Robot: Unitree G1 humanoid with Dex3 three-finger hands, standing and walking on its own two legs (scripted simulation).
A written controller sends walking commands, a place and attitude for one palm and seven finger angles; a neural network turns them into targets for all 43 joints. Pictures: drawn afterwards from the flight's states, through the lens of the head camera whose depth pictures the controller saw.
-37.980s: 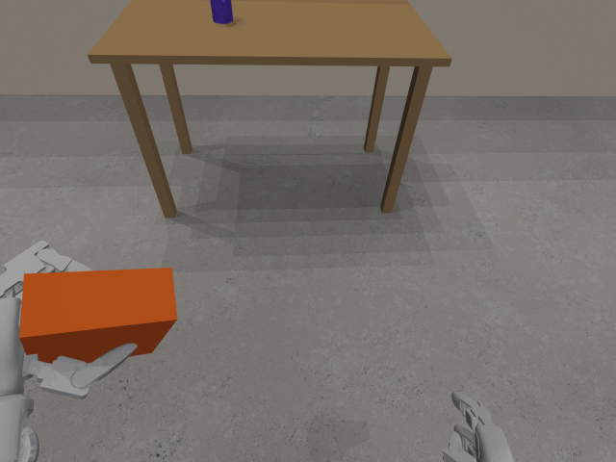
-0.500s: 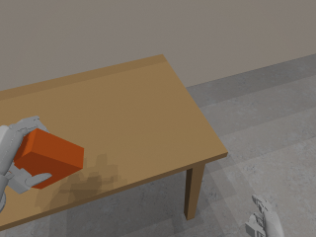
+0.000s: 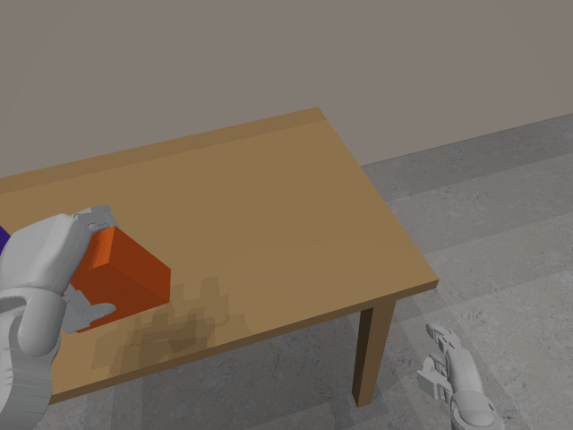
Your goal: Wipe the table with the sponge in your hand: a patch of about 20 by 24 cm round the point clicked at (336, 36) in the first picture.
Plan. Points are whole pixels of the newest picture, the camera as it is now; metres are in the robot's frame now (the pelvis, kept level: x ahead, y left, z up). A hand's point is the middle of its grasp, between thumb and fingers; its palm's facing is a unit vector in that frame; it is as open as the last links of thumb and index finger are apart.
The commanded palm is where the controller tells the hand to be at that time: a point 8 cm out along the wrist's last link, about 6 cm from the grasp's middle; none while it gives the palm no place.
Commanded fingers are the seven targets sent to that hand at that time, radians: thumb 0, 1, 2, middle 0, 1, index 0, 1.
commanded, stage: turn the palm down, sponge in hand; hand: left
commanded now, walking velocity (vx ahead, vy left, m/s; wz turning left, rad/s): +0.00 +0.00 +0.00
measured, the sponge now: (105, 289) +0.22 +0.28 +0.12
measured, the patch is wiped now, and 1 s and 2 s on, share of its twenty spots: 0.00 0.00 0.00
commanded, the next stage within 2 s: move the sponge above the wiping area in 0.72 s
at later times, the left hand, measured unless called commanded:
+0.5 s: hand (76, 268) +0.23 +0.29 +0.16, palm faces +0.11 -0.06 -0.99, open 9.5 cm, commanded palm +0.19 +0.29 +0.23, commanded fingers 0.00 0.10 1.30 -1.20 -1.60 -1.20 -1.60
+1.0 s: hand (86, 268) +0.23 +0.29 +0.15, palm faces +0.08 -0.07 -0.99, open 9.5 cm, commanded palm +0.20 +0.28 +0.22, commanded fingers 0.00 0.10 1.30 -1.20 -1.60 -1.20 -1.60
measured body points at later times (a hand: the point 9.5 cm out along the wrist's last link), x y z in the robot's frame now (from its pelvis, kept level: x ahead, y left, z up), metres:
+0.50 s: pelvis -0.01 +0.01 +0.00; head -0.01 -0.04 +0.45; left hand +0.22 +0.29 +0.22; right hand +0.26 -0.17 -0.07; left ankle +0.03 +0.11 -0.74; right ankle +0.00 -0.09 -0.74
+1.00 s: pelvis -0.01 +0.00 +0.00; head -0.01 -0.05 +0.45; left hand +0.22 +0.29 +0.21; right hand +0.26 -0.18 -0.08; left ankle +0.03 +0.11 -0.74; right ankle +0.00 -0.09 -0.74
